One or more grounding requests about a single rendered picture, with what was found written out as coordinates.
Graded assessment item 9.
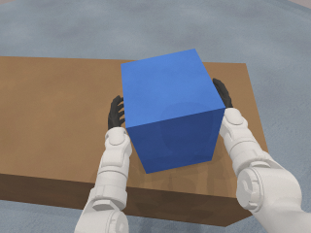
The robot right hand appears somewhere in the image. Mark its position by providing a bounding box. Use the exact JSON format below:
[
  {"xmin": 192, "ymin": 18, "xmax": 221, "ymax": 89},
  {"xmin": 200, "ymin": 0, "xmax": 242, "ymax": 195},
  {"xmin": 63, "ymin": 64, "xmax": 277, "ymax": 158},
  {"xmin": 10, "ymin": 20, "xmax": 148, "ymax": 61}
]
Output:
[{"xmin": 212, "ymin": 78, "xmax": 233, "ymax": 109}]

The left robot forearm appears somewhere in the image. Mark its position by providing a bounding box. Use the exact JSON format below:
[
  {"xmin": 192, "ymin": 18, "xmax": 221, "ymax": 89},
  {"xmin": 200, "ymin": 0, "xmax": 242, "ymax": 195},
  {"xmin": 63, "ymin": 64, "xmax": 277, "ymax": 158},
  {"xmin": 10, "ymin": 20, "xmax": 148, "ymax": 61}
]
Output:
[{"xmin": 74, "ymin": 127, "xmax": 132, "ymax": 233}]

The robot left upper arm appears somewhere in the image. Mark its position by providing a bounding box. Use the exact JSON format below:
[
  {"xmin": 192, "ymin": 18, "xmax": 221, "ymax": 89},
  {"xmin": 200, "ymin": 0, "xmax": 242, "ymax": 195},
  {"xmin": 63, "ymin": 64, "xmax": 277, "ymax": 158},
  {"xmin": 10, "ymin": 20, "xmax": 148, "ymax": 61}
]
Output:
[{"xmin": 75, "ymin": 209, "xmax": 129, "ymax": 233}]

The carton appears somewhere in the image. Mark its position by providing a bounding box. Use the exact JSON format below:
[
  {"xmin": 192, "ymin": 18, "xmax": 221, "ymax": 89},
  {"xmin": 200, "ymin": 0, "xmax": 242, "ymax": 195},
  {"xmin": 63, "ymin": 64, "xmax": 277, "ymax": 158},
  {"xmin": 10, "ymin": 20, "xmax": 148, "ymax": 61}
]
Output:
[{"xmin": 121, "ymin": 49, "xmax": 225, "ymax": 174}]

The robot right upper arm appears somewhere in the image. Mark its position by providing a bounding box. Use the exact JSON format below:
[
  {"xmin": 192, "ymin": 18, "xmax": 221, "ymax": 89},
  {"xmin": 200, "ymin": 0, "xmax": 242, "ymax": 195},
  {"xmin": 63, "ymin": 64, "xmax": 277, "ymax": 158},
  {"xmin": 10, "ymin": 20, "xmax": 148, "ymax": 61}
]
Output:
[{"xmin": 236, "ymin": 167, "xmax": 311, "ymax": 233}]

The right robot forearm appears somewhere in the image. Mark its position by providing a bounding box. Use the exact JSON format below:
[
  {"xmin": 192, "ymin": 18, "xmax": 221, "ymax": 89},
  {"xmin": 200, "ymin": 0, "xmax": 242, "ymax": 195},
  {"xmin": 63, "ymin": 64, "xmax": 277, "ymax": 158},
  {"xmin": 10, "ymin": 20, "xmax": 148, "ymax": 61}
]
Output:
[{"xmin": 219, "ymin": 108, "xmax": 302, "ymax": 205}]

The pedestal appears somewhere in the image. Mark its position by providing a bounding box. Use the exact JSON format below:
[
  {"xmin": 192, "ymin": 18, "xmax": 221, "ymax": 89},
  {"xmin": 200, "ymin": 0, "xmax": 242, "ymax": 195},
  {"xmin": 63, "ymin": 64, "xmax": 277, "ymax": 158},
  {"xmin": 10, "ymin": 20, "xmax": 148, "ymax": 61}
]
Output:
[{"xmin": 0, "ymin": 56, "xmax": 269, "ymax": 227}]

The robot left hand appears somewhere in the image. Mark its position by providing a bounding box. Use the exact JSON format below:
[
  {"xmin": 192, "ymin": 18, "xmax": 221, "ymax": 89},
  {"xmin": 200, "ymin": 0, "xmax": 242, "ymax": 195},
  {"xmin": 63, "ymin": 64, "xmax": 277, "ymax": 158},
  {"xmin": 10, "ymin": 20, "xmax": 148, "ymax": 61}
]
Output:
[{"xmin": 108, "ymin": 95, "xmax": 125, "ymax": 130}]

